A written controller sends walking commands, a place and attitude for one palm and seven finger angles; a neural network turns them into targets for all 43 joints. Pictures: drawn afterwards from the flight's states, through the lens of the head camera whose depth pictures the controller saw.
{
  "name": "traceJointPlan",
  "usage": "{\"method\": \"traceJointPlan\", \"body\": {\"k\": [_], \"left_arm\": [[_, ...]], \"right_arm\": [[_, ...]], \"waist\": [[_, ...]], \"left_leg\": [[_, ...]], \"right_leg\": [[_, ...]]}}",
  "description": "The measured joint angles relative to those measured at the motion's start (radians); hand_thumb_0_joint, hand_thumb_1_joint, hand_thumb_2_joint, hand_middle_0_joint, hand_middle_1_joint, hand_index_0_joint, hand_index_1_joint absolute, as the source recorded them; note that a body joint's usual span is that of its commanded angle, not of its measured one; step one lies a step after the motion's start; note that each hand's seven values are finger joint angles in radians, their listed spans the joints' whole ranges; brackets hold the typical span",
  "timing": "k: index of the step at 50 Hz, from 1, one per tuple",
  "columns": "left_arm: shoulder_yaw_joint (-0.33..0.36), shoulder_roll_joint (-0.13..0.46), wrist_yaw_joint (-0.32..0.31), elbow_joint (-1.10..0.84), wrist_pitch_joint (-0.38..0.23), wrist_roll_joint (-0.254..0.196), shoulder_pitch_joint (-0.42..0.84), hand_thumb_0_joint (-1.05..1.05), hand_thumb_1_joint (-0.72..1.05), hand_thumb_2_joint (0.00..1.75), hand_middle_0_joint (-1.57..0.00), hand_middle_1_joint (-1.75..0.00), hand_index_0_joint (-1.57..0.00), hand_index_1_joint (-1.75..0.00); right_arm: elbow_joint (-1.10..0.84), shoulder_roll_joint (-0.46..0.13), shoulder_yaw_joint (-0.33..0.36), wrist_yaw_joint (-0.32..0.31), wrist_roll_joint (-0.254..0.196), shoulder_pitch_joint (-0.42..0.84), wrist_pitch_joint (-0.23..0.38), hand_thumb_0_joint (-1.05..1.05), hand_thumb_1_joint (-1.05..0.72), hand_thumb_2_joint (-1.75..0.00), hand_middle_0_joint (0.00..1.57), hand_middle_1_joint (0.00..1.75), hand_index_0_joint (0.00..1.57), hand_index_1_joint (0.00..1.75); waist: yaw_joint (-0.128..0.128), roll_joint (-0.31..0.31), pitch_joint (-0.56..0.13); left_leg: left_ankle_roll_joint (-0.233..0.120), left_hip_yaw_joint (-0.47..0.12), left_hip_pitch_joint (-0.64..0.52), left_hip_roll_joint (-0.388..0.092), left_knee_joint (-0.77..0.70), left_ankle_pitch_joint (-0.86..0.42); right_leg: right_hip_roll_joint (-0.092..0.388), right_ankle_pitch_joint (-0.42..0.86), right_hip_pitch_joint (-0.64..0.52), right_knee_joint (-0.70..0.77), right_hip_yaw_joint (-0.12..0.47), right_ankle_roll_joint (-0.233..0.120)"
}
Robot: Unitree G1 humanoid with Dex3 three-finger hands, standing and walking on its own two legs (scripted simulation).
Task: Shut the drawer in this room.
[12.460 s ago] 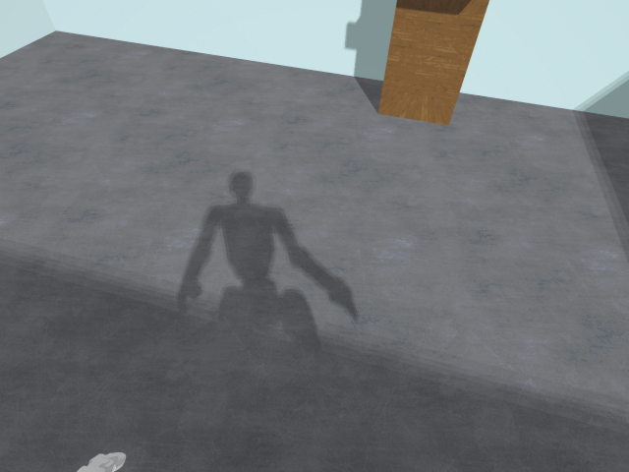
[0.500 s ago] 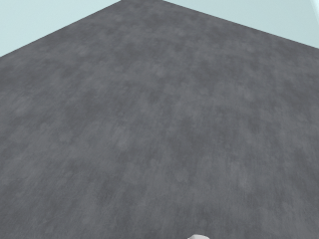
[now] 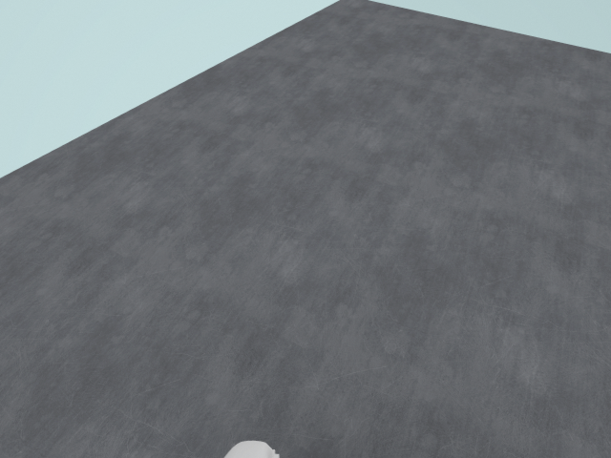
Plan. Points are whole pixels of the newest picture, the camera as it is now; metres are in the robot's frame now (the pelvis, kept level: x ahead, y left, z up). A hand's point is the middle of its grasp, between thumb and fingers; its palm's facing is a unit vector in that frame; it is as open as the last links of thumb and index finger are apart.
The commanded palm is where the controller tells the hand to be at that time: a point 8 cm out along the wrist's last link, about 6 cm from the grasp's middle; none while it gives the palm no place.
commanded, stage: turn or walk to find it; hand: left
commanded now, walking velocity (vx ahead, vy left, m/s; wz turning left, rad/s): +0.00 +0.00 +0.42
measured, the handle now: out of the picture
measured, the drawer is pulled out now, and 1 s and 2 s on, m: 0.20 0.20 0.20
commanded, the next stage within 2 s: none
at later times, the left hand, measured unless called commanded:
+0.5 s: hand out of the picture -0.03 +0.28 -0.18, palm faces +0.27 -0.93 -0.24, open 7.4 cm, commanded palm none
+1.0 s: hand out of the picture -0.02 +0.19 -0.14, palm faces +0.41 -0.87 -0.29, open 7.4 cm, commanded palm none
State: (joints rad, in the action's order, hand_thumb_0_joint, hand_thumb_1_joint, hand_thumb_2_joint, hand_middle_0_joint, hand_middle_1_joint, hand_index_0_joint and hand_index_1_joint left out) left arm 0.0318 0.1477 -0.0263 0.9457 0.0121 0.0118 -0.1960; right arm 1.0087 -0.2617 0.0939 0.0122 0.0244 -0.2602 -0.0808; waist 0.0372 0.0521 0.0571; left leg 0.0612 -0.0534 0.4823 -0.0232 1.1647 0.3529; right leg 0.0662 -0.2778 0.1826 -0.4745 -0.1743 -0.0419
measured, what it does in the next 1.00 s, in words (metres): steps on the spot, turning left: left foot, then right foot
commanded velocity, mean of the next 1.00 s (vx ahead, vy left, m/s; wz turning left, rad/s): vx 0.00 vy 0.00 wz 0.42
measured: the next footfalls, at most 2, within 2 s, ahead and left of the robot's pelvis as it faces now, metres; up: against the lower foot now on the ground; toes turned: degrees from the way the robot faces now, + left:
left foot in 0.26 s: +0.00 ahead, +0.16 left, +0.00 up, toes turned +12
right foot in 0.80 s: +0.04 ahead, -0.08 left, +0.00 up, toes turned +15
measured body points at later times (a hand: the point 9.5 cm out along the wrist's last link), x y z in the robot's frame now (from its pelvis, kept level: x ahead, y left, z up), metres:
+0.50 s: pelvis -0.02 +0.06 +0.00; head +0.00 +0.09 +0.45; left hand -0.04 +0.33 -0.16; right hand +0.13 -0.15 -0.13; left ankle -0.04 +0.15 -0.74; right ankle -0.02 -0.11 -0.66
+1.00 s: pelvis -0.03 -0.01 +0.00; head +0.01 -0.05 +0.45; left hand -0.04 +0.24 -0.12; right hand +0.09 -0.25 -0.17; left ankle -0.12 +0.13 -0.64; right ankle +0.00 -0.09 -0.74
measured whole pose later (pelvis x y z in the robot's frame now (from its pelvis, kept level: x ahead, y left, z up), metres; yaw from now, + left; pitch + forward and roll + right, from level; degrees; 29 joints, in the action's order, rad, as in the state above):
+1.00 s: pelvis -0.03 -0.01 +0.00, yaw +25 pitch -1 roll +3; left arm 0.03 0.14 -0.02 0.94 0.01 0.01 -0.19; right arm 1.00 -0.26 0.10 0.01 0.02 -0.26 -0.08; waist 0.04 0.06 0.06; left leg 0.05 -0.06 0.50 0.00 1.18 0.35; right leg 0.06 -0.28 0.18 -0.48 -0.15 -0.04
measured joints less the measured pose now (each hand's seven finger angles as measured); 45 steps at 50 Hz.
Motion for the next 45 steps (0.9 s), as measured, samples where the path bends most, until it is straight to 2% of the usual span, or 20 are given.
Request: {"method": "traceJointPlan", "body": {"k": [5,10,13,14,16,18,22,27,31,36,39,40,42,43,45], "left_arm": [[0.007,0.011,0.002,0.017,-0.002,0.009,-0.037,0.01,0.9,0.89,-0.2,-0.3,-0.2,-0.3],[0.018,0.042,0.005,0.038,0.002,0.016,-0.066,0.01,0.9,0.89,-0.2,-0.3,-0.2,-0.3],[0.028,0.069,0.006,0.053,0.013,0.011,-0.083,0.01,0.9,0.89,-0.2,-0.3,-0.2,-0.3],[0.033,0.081,0.006,0.057,0.02,0.006,-0.087,0.01,0.9,0.89,-0.2,-0.3,-0.2,-0.3],[0.038,0.104,0.0,0.066,0.044,0.002,-0.082,0.01,0.9,0.89,-0.2,-0.3,-0.2,-0.3],[0.042,0.113,-0.001,0.073,0.062,0.003,-0.075,0.01,0.9,0.89,-0.2,-0.3,-0.2,-0.3],[0.044,0.116,0.01,0.067,0.058,0.003,-0.044,0.01,0.91,0.89,-0.2,-0.3,-0.19,-0.3],[0.042,0.111,0.011,0.038,0.046,0.001,-0.001,0.01,0.91,0.89,-0.2,-0.3,-0.19,-0.3],[0.038,0.1,0.008,0.017,0.049,-0.001,0.036,0.01,0.91,0.89,-0.2,-0.3,-0.19,-0.3],[0.028,0.074,0.008,-0.012,0.042,-0.007,0.082,0.01,0.91,0.89,-0.2,-0.3,-0.19,-0.3],[0.019,0.058,0.009,-0.031,0.023,-0.011,0.093,0.01,0.9,0.89,-0.2,-0.3,-0.19,-0.3],[0.017,0.049,0.007,-0.033,0.013,-0.009,0.092,0.01,0.9,0.89,-0.2,-0.3,-0.2,-0.3],[0.006,0.029,0.007,-0.034,0.001,-0.002,0.086,0.01,0.9,0.89,-0.2,-0.3,-0.2,-0.3],[0.003,0.021,0.006,-0.035,-0.001,-0.001,0.077,0.01,0.9,0.89,-0.2,-0.3,-0.2,-0.3],[0.002,0.01,0.003,-0.031,0.001,-0.002,0.055,0.01,0.9,0.89,-0.2,-0.3,-0.2,-0.3]], "right_arm": [[0.003,0.002,-0.008,-0.001,-0.003,0.037,-0.005,0.01,-0.91,-0.9,0.2,0.3,0.19,0.3],[-0.016,0.012,-0.025,-0.004,-0.013,0.099,0.01,0.01,-0.91,-0.9,0.2,0.3,0.19,0.3],[-0.041,0.018,-0.035,-0.002,-0.015,0.125,0.032,0.01,-0.91,-0.9,0.2,0.3,0.19,0.3],[-0.047,0.023,-0.036,-0.001,-0.013,0.133,0.042,0.01,-0.91,-0.9,0.2,0.3,0.19,0.3],[-0.057,0.041,-0.045,-0.001,-0.01,0.148,0.053,0.01,-0.91,-0.9,0.2,0.3,0.19,0.3],[-0.064,0.053,-0.054,-0.007,-0.006,0.149,0.058,0.01,-0.91,-0.9,0.2,0.3,0.19,0.3],[-0.066,0.066,-0.065,-0.019,-0.007,0.14,0.062,0.01,-0.91,-0.9,0.2,0.3,0.2,0.3],[-0.061,0.079,-0.068,-0.019,-0.009,0.11,0.066,0.01,-0.9,-0.9,0.21,0.3,0.2,0.3],[-0.054,0.084,-0.061,-0.016,-0.004,0.075,0.061,0.01,-0.9,-0.9,0.21,0.3,0.2,0.3],[-0.042,0.072,-0.048,-0.015,0.003,0.037,0.048,0.01,-0.9,-0.9,0.21,0.3,0.2,0.3],[-0.034,0.058,-0.038,-0.014,0.0,0.014,0.04,0.01,-0.9,-0.9,0.21,0.3,0.2,0.3],[-0.03,0.049,-0.033,-0.013,-0.004,0.007,0.038,0.01,-0.9,-0.9,0.21,0.3,0.2,0.3],[-0.022,0.033,-0.021,-0.014,-0.007,0.003,0.026,0.01,-0.9,-0.9,0.21,0.3,0.2,0.3],[-0.02,0.028,-0.016,-0.014,-0.006,-0.002,0.019,0.01,-0.91,-0.9,0.21,0.3,0.2,0.3],[-0.013,0.018,-0.007,-0.01,-0.003,-0.006,0.008,0.01,-0.91,-0.9,0.2,0.3,0.2,0.3]], "waist": [[-0.03,-0.024,0.01],[-0.065,-0.053,0.028],[-0.071,-0.067,0.025],[-0.072,-0.078,0.022],[-0.082,-0.104,0.027],[-0.082,-0.102,0.021],[-0.073,-0.084,0.015],[-0.062,-0.078,0.009],[-0.039,-0.068,0.005],[-0.005,-0.041,0.009],[0.003,-0.026,0.005],[0.003,-0.012,0.004],[0.007,0.013,0.011],[0.008,0.013,0.008],[0.006,0.009,0.002]], "left_leg": [[0.009,0.026,-0.061,-0.026,-0.139,0.055],[-0.006,0.081,-0.149,-0.02,-0.361,0.1],[-0.021,0.115,-0.225,-0.01,-0.555,-0.017],[-0.048,0.116,-0.236,0.0,-0.588,-0.029],[-0.083,0.117,-0.228,0.016,-0.565,-0.017],[-0.096,0.106,-0.237,0.015,-0.583,-0.022],[-0.104,0.073,-0.265,0.022,-0.663,-0.076],[-0.108,0.045,-0.28,0.043,-0.723,-0.119],[-0.103,0.018,-0.267,0.056,-0.724,-0.131],[-0.082,-0.021,-0.225,0.067,-0.695,-0.134],[-0.059,-0.044,-0.186,0.079,-0.652,-0.124],[-0.049,-0.053,-0.168,0.077,-0.621,-0.112],[-0.044,-0.053,-0.116,0.08,-0.471,0.039],[-0.042,-0.042,-0.083,0.086,-0.369,0.09],[-0.037,-0.017,-0.03,0.082,-0.18,0.103]], "right_leg": [[0.027,-0.003,0.006,-0.008,-0.041,0.007],[0.058,-0.016,0.029,-0.048,-0.076,0.029],[0.079,-0.044,0.054,-0.111,-0.104,0.055],[0.092,-0.06,0.076,-0.157,-0.099,0.065],[0.086,-0.2,0.136,-0.303,-0.017,0.084],[0.059,-0.237,0.189,-0.442,0.043,0.093],[0.036,-0.159,0.258,-0.597,0.11,0.11],[0.033,-0.105,0.281,-0.613,0.149,0.13],[0.021,-0.129,0.255,-0.532,0.155,0.134],[-0.012,-0.159,0.183,-0.336,0.149,0.12],[-0.032,-0.058,0.101,-0.134,0.137,0.109],[-0.039,-0.021,0.079,-0.082,0.126,0.085],[-0.042,-0.028,0.074,-0.093,0.1,0.03],[-0.033,-0.034,0.067,-0.091,0.09,0.014],[-0.018,-0.031,0.044,-0.067,0.074,0.001]]}}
